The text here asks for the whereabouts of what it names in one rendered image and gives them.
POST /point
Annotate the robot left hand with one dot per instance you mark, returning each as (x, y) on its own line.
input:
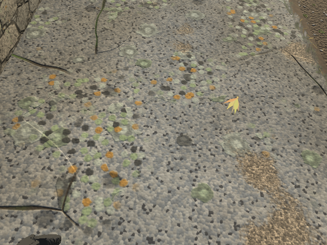
(50, 239)

